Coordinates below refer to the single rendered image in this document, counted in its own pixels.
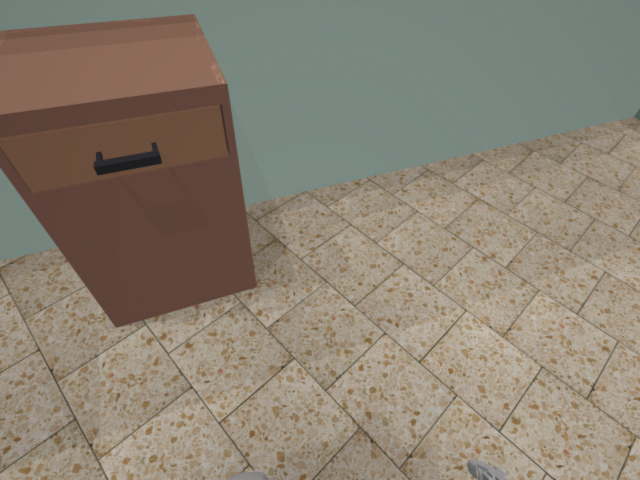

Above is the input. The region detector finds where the cabinet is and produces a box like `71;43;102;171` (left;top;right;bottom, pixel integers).
0;14;257;328

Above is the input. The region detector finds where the drawer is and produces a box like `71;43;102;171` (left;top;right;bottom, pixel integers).
0;105;228;192

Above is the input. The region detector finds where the handle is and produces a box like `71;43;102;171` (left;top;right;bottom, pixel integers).
94;142;162;175

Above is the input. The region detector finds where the robot right hand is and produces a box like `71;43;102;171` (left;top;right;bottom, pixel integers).
467;459;508;480

